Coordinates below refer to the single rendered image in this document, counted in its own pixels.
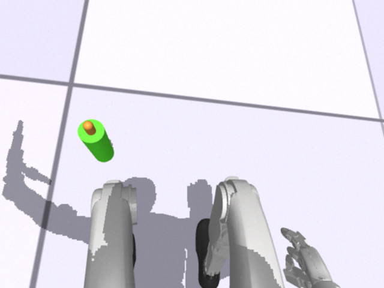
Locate bottle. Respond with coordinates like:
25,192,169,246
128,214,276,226
77,119,114,162

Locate right robot hand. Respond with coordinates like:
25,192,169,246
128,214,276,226
281,227,333,288

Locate right robot foot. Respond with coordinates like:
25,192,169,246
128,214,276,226
196,218,220,288

